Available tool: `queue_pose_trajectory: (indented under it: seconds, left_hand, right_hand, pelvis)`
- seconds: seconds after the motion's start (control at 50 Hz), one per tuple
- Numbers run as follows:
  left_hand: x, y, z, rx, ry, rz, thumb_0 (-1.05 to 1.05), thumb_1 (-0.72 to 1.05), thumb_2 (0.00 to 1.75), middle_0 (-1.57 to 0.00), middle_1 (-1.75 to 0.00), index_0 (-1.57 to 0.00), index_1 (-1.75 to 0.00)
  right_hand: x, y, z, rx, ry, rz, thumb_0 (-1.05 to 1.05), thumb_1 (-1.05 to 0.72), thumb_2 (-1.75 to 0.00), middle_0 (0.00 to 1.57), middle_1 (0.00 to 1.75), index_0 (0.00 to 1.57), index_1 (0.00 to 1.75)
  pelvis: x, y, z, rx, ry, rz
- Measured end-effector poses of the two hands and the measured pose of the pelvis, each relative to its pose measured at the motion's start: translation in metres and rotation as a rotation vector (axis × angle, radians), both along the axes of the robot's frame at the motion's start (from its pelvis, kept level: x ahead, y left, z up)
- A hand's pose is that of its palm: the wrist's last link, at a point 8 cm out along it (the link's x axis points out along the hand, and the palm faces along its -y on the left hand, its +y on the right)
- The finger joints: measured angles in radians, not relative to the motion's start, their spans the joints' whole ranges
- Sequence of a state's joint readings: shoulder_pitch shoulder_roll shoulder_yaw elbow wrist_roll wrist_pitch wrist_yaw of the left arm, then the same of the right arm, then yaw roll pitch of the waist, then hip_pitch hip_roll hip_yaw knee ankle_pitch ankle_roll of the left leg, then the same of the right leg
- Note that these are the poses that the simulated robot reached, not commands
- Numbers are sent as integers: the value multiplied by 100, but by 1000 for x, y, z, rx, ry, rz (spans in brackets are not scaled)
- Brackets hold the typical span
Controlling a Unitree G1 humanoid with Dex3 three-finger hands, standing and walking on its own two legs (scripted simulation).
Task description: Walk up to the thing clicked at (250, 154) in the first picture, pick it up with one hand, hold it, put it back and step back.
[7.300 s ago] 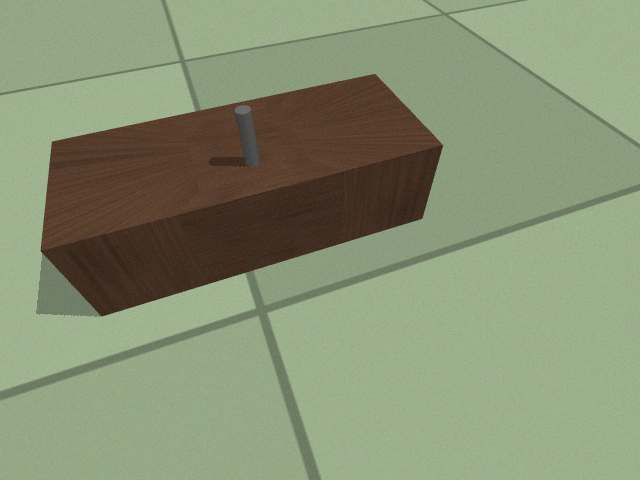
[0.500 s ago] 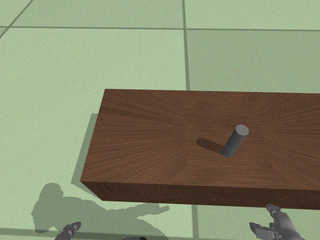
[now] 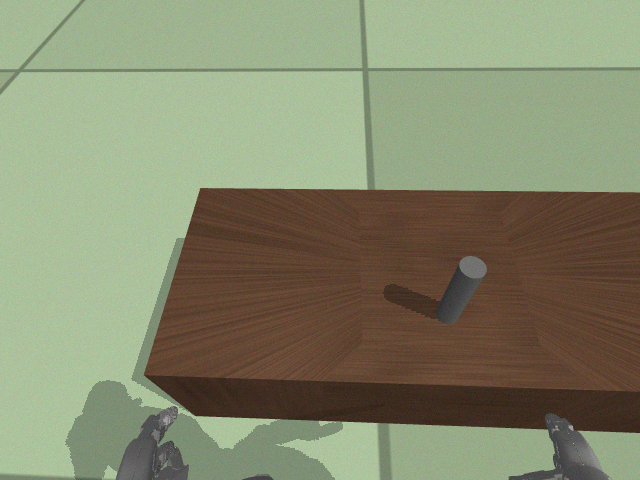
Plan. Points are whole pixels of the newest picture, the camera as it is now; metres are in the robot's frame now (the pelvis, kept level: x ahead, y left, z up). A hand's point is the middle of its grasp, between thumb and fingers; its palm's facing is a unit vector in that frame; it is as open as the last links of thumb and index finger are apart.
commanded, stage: go down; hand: right
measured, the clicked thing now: (458, 292) +0.49 -0.26 -0.26
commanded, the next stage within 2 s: none
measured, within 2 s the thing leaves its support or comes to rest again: neither
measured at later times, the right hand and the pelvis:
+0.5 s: hand out of the picture +0.14 -0.26 -0.11, palm faces +0.10 +0.93 -0.35, open 17.5 cm; pelvis -0.01 +0.00 -0.02, yaw -1 degrees
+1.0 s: hand (601, 379) +0.25 -0.34 -0.06, palm faces +0.25 +0.94 -0.24, open 17.7 cm; pelvis -0.03 +0.01 -0.03, yaw -1 degrees
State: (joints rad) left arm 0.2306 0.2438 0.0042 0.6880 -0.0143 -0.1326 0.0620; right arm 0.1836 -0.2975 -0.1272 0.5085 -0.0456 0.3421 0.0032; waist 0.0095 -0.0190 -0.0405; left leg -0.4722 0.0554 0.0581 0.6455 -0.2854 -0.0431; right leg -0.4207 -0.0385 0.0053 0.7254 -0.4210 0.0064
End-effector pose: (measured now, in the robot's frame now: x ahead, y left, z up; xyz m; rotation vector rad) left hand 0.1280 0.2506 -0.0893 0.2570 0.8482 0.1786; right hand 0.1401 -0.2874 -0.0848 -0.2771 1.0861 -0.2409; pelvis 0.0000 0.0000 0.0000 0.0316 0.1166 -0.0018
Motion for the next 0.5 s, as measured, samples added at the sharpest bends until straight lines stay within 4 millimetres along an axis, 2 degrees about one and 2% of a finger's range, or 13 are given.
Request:
queue_pose_trajectory:
  seconds: [0.24, 0.5]
  left_hand:
    - [20, -13, -1, -9, -97, -32, 1, 92, 89, -20, -30, -20, -29]
    - [15, -10, -7, 19, -148, -35, 1, 92, 89, -20, -30, -20, -29]
  right_hand:
    - [-4, -2, 4, -2, -6, -1, -1, 55, -4, 4, 6, 4, 6]
    - [-19, -12, 9, -19, -46, -29, -1, 55, -4, 4, 6, 5, 6]
  pelvis:
    - [1, -3, -12, 15, 27, -12]
    - [-7, 2, -25, 19, 48, -24]
